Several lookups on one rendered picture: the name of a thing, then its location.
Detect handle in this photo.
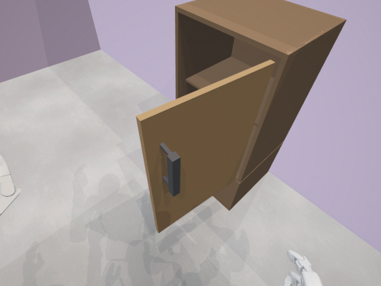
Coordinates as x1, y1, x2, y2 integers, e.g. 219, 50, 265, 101
160, 143, 180, 197

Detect cupboard door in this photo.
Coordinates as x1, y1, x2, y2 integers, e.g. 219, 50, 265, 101
136, 60, 275, 233

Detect left robot hand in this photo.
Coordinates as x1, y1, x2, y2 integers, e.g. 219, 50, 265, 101
0, 155, 21, 215

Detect right robot hand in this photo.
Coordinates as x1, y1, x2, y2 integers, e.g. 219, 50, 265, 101
284, 250, 323, 286

